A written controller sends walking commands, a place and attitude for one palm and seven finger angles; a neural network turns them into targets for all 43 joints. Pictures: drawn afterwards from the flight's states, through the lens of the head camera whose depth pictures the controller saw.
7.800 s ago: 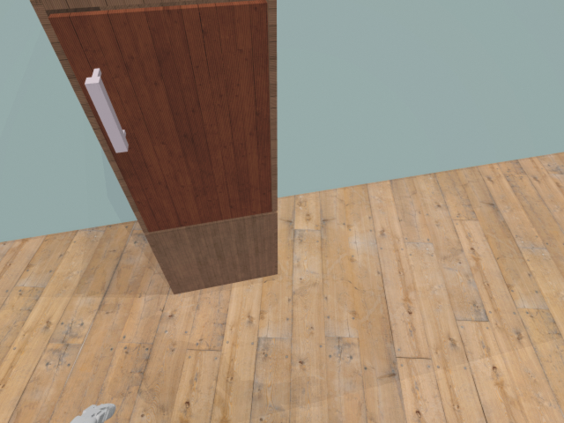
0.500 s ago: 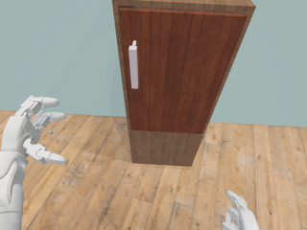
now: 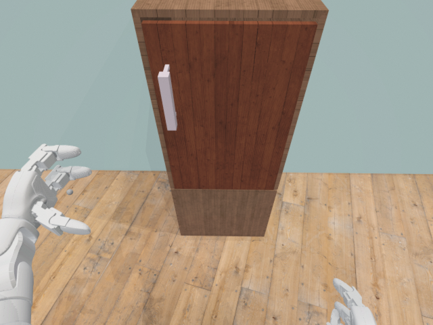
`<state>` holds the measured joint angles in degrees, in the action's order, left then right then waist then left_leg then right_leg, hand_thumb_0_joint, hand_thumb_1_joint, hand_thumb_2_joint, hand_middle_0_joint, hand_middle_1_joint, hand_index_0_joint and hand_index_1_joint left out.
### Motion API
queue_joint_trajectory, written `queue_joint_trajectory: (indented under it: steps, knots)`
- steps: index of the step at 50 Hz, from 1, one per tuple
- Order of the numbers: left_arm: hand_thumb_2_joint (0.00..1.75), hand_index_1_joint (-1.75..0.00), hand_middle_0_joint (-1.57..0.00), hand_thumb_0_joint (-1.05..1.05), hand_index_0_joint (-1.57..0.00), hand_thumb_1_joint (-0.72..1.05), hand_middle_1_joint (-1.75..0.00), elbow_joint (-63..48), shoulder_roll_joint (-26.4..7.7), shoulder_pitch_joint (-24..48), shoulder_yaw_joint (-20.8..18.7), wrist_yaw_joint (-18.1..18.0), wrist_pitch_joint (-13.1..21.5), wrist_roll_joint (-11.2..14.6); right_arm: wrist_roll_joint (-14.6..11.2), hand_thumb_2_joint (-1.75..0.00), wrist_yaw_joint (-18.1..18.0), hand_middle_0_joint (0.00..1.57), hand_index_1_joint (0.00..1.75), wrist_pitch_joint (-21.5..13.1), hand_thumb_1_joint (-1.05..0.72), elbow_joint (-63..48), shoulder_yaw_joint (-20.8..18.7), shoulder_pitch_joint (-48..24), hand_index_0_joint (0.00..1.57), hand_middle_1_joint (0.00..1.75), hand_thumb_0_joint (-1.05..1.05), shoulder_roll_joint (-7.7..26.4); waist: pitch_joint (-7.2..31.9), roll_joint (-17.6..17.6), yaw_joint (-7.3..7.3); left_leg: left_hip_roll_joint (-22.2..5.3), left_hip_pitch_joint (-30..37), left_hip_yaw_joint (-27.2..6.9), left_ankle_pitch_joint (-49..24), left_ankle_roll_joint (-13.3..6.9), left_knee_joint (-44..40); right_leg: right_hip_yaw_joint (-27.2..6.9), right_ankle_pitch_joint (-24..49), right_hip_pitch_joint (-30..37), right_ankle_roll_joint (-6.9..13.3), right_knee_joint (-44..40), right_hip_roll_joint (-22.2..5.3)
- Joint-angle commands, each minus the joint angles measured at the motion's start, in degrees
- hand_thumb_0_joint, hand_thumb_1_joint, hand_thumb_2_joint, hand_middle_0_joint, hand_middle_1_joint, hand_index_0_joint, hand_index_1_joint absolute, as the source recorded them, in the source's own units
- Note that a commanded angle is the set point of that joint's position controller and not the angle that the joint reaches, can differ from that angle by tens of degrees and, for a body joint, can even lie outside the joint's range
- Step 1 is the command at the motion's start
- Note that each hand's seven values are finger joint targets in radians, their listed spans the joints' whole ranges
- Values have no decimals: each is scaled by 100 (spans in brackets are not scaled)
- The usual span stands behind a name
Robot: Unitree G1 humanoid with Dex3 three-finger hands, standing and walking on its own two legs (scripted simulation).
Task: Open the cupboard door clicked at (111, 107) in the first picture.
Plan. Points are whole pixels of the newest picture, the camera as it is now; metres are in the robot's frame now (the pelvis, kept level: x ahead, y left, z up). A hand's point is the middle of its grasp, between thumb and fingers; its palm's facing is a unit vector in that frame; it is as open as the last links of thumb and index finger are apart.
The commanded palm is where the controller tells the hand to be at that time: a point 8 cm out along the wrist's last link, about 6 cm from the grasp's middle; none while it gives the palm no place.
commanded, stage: raise the hand with hooked fingers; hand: left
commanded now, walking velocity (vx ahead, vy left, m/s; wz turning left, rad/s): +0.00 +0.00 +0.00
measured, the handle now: (169, 98) +0.61 +0.17 +0.09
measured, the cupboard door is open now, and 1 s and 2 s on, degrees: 0 0 0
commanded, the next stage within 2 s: move the hooked fingers beside the handle in 0.04 s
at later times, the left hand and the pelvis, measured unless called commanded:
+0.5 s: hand (90, 167) +0.35 +0.26 +0.12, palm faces +0.06 -1.00 +0.01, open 14.0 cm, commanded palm +0.32 +0.31 +0.11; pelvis -0.01 +0.00 -0.01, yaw +0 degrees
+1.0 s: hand (113, 139) +0.43 +0.25 +0.11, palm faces +0.05 -1.00 +0.01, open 14.0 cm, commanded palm +0.41 +0.30 +0.11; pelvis +0.01 +0.02 -0.01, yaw -2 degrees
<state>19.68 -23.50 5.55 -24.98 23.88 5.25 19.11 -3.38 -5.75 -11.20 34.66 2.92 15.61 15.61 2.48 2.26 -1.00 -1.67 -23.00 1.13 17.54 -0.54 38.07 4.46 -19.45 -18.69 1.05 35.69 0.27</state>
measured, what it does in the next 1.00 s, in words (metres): stands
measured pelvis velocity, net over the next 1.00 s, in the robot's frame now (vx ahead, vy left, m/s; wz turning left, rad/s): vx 0.01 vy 0.02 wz -0.03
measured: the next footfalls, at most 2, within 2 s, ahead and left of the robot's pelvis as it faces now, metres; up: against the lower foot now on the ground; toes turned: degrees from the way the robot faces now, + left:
none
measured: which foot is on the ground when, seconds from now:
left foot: down 0.00-1.00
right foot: down 0.00-1.00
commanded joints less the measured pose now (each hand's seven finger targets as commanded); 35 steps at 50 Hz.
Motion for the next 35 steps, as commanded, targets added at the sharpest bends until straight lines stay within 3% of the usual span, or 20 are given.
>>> queue_joint_trajectory:
  steps: [1,2,6,8,11,12,15,17,19,22,25,26,27,30,32,35]
  knots:
    - [30,-120,-30,0,-30,-50,-120,-1089,-1594,1465,-475,113,321,191,-23,-90,-85,20,30,-332,-90,-898,-300,-456,20,30,0,745,1092,-64,0,188,729,-150,-994,-148,-443,-339,1377,47,-28,-570,73]
    - [30,-120,-30,0,-30,-50,-120,-978,-1559,1406,-489,117,316,209,-28,-90,-89,20,30,-328,-90,-882,-307,-469,20,30,0,736,1036,-155,4,197,681,-120,-983,-155,-414,-384,1403,37,-53,-584,56]
    - [30,-120,-30,0,-30,-50,-120,-1051,-1605,1545,-518,51,387,215,-29,-90,-68,20,30,-326,-90,-900,-290,-527,20,30,0,707,1024,23,-26,210,603,-99,-931,-141,-372,-482,1346,46,-68,-580,16]
    - [30,-120,-30,0,-30,-50,-120,-925,-1576,1623,-487,17,409,179,-29,-90,-73,20,30,-316,-90,-861,-296,-498,20,30,0,710,966,-84,18,203,572,-83,-845,-145,-362,-488,1259,-38,-92,-597,10]
    - [30,-120,-30,0,-30,-50,-120,-688,-1698,2628,-319,-18,441,55,-51,-90,-115,20,30,-270,-90,-754,-272,-466,20,30,0,732,733,15,216,189,431,-111,-562,-143,-331,-586,839,-271,-96,-663,-2]
    - [30,-120,-30,0,-30,-50,-120,-524,-1651,2872,-243,-21,467,30,-44,-90,-132,20,30,-271,-90,-712,-269,-442,20,30,0,727,787,-45,258,190,426,-123,-487,-150,-322,-619,718,-280,-106,-675,-15]
    - [30,-120,-30,0,-30,-50,-120,-318,-1862,2977,-357,-17,570,-17,-32,-90,-144,20,30,-250,-90,-693,-278,-376,20,30,0,750,1149,44,168,194,469,-130,-624,-150,-265,-644,841,-69,-77,-581,-23]
    - [30,-120,-30,0,-30,-50,-120,-112,-1887,3089,-348,20,618,-53,-41,-90,-134,20,30,-230,-90,-665,-289,-336,20,30,0,746,1365,45,186,199,465,-107,-704,-159,-219,-678,1032,9,-101,-536,-42]
    - [30,-120,-30,0,-30,-50,-120,184,-1936,3159,-361,45,641,-94,-44,-90,-125,20,30,-189,-90,-620,-291,-277,20,30,0,759,1367,193,180,192,447,-108,-748,-147,-221,-593,1115,-63,-74,-474,-24]
    - [30,-120,-30,0,-30,-50,-120,564,-1763,3355,-156,76,592,-99,-55,-90,-97,20,30,-132,-90,-637,-299,-209,20,30,0,782,1276,78,208,185,385,-123,-736,-156,-226,-528,1155,-203,-65,-433,8]
    - [30,-120,-30,0,-30,-50,-120,799,-1915,3598,-239,28,596,-124,-33,-90,-67,20,30,-58,-90,-649,-314,-82,20,30,0,848,1336,-16,195,182,364,-169,-799,-155,-226,-437,1186,-258,-32,-346,59]
    - [30,-120,-30,0,-30,-50,-120,922,-2078,3591,-380,-12,590,-162,-31,-90,-58,20,30,-28,-90,-646,-336,-34,20,30,0,865,1406,-80,172,167,309,-160,-812,-156,-220,-444,1211,-239,-43,-330,52]
    - [30,-120,-30,0,-30,-50,-120,956,-1980,3774,-257,-41,619,-199,-32,-90,-50,20,30,-2,-90,-638,-336,3,20,30,0,860,1406,-70,229,168,338,-156,-842,-162,-221,-424,1257,-286,-48,-311,56]
    - [30,-120,-30,0,-30,-50,-120,808,-2038,3969,-332,-169,781,-261,8,-90,-5,20,30,57,-90,-678,-374,129,20,30,0,872,1739,107,162,163,528,-200,-1117,-147,-196,-338,1451,-218,10,-165,111]
    - [30,-120,-30,0,-30,-50,-120,772,-1944,4005,-265,-234,863,-319,16,-90,17,20,30,107,-90,-664,-394,203,20,30,0,861,1848,222,209,139,684,-205,-1221,-140,-199,-304,1504,-335,10,-154,138]
    - [30,-120,-30,0,-30,-50,-120,987,-1830,4453,-82,-303,912,-375,19,-90,18,20,30,180,-90,-575,-392,311,20,30,0,891,1611,176,342,102,638,-263,-1148,-139,-206,-245,1354,-577,28,-132,178]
